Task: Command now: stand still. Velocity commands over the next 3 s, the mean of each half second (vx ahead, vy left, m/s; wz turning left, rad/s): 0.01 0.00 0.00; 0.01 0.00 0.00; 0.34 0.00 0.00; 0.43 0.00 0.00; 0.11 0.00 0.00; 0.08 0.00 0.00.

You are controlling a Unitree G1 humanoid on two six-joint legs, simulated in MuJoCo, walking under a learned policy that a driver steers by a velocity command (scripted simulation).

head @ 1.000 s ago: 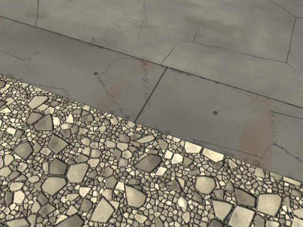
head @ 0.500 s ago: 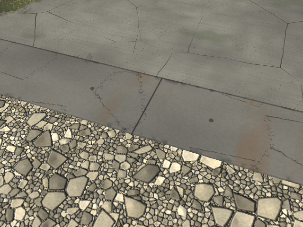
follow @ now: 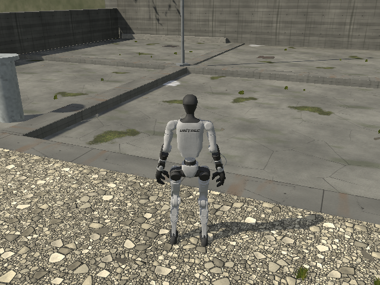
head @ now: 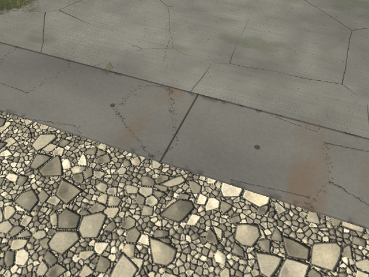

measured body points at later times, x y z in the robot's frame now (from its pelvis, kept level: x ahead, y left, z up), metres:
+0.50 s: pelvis +0.00 +0.01 +0.00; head +0.01 +0.01 +0.45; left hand +0.01 +0.25 -0.15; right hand +0.02 -0.24 -0.15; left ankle +0.00 +0.14 -0.74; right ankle -0.02 -0.12 -0.74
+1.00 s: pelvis +0.00 +0.01 +0.00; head +0.01 +0.01 +0.45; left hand -0.02 +0.25 -0.16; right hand -0.01 -0.23 -0.16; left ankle +0.00 +0.14 -0.74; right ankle -0.02 -0.12 -0.74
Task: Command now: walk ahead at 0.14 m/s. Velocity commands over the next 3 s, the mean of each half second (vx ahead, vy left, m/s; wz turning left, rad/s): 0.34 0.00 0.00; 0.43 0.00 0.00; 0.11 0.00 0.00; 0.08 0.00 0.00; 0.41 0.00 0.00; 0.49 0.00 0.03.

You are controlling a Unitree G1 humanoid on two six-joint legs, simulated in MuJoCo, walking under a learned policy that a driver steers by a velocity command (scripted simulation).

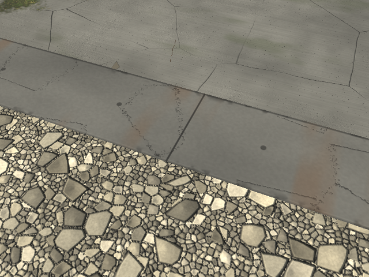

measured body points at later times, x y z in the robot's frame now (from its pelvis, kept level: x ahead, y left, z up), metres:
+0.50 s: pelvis +0.15 +0.05 +0.00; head +0.16 +0.07 +0.45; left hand +0.18 +0.31 -0.15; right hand +0.16 -0.19 -0.14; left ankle +0.08 +0.13 -0.73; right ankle +0.07 -0.10 -0.62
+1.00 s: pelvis +0.42 +0.04 +0.00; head +0.45 +0.04 +0.45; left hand +0.51 +0.30 -0.13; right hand +0.50 -0.22 -0.13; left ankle +0.37 +0.19 -0.64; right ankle +0.48 -0.03 -0.73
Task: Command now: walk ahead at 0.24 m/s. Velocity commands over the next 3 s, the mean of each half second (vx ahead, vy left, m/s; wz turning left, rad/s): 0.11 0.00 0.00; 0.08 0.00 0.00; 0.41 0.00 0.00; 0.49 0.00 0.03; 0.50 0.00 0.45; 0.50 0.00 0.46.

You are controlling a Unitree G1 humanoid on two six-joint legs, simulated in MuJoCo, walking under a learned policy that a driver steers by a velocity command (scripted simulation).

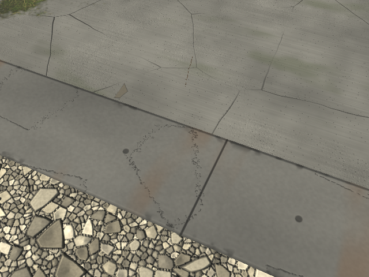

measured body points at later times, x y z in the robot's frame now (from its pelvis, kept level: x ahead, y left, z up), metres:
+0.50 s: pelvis +0.12 +0.06 +0.00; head +0.13 +0.07 +0.44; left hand +0.16 +0.31 -0.16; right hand +0.23 -0.19 -0.14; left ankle +0.16 +0.16 -0.74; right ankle +0.07 -0.07 -0.74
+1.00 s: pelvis +0.14 +0.05 -0.01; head +0.14 +0.05 +0.44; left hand +0.12 +0.30 -0.16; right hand +0.19 -0.20 -0.16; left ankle +0.16 +0.16 -0.74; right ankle +0.07 -0.07 -0.74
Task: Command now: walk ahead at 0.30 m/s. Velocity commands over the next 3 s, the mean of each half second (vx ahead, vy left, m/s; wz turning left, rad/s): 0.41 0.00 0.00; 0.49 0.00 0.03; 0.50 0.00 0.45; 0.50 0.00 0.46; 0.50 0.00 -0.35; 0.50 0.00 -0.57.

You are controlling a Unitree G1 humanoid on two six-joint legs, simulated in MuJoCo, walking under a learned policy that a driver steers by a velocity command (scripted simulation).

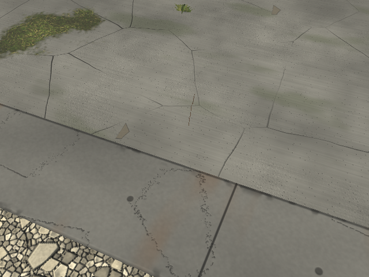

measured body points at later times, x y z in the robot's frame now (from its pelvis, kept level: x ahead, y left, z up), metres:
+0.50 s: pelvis +0.19 +0.06 +0.00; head +0.21 +0.07 +0.45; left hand +0.18 +0.32 -0.15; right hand +0.33 -0.19 -0.12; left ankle +0.26 +0.15 -0.73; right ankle +0.05 -0.09 -0.62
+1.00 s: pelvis +0.47 +0.01 -0.01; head +0.51 +0.01 +0.44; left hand +0.67 +0.25 -0.11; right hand +0.40 -0.24 -0.15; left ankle +0.27 +0.15 -0.70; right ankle +0.60 -0.09 -0.73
